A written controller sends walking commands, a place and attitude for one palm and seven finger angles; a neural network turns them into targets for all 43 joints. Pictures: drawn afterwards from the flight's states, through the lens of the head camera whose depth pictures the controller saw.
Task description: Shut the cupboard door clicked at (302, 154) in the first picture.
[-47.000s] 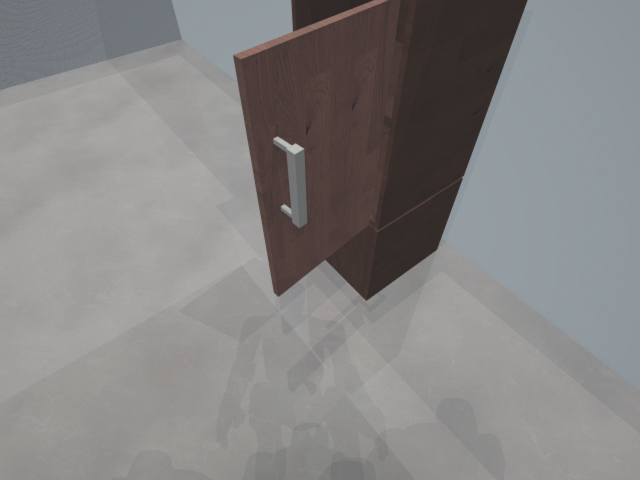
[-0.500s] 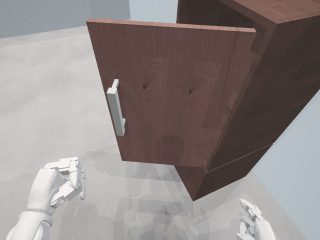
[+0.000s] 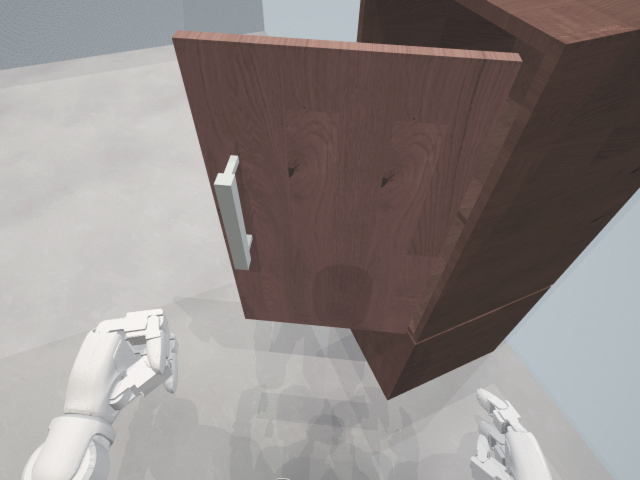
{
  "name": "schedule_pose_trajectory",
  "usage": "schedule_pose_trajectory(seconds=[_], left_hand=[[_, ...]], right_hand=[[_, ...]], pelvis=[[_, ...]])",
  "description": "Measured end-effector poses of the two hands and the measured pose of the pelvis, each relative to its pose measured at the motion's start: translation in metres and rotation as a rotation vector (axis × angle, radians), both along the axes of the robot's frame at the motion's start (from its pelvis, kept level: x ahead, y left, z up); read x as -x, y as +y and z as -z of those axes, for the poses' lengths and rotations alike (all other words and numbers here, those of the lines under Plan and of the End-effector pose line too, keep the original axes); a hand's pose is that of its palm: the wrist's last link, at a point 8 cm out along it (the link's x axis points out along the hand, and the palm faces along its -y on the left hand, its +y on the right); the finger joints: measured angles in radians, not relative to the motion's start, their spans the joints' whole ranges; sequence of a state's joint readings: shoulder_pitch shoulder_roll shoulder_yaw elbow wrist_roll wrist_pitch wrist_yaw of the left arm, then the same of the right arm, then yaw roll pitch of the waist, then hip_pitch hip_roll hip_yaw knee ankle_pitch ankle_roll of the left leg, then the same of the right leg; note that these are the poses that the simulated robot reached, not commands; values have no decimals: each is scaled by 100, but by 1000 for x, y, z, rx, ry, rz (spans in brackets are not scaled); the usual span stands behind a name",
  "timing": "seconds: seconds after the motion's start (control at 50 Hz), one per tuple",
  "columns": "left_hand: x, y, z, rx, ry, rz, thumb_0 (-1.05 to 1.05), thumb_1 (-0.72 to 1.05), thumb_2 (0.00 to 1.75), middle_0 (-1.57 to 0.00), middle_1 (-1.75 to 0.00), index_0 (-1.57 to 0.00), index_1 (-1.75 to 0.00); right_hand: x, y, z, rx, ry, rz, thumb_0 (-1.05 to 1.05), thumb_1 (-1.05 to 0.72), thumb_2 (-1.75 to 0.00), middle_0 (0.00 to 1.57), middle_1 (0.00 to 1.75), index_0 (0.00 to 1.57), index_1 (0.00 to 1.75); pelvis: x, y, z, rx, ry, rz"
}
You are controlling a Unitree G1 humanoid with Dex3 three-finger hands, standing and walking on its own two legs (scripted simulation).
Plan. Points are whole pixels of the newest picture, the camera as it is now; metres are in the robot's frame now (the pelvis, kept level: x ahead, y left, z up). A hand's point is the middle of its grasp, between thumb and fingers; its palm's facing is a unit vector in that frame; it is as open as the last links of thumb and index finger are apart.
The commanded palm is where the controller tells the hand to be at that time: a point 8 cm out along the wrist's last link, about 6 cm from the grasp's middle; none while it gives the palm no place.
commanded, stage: bring the fist close to the handle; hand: left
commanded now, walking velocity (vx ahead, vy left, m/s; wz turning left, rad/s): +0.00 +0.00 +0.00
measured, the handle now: (238, 216) +0.45 +0.14 +0.07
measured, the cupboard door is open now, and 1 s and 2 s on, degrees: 61 61 50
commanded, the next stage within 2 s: push the door shut along its arc in 1.26 s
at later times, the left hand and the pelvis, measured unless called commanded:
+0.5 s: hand (220, 311) +0.30 +0.14 +0.07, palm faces -0.06 -1.00 -0.04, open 3.1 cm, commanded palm +0.29 +0.19 +0.07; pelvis +0.00 +0.00 +0.00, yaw -1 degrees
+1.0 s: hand (247, 274) +0.35 +0.11 +0.07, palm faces -0.04 -1.00 -0.04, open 3.1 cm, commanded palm +0.32 +0.17 +0.07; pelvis +0.00 -0.02 +0.01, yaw -2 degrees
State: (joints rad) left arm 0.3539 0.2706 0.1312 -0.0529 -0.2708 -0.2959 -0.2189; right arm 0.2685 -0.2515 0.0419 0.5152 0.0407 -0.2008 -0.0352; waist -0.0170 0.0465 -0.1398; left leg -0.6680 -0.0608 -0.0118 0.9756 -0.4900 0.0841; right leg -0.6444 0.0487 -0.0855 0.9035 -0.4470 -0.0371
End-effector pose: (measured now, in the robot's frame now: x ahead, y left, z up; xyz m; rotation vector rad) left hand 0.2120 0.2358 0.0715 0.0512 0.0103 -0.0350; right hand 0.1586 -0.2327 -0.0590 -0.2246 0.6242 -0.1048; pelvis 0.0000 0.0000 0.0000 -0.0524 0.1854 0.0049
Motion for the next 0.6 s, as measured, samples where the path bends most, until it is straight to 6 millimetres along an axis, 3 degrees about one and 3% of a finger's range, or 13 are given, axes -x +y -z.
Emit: schedule_pose_trajectory(seconds=[0.6], left_hand=[[-85,-49,1,11,-15,23,2,90,90,-130,-150,-130,-150]], right_hand=[[20,-15,15,-21,143,61,1,-91,-90,20,30,21,30]], pelvis=[[-5,-7,-4,-22,7,24]])
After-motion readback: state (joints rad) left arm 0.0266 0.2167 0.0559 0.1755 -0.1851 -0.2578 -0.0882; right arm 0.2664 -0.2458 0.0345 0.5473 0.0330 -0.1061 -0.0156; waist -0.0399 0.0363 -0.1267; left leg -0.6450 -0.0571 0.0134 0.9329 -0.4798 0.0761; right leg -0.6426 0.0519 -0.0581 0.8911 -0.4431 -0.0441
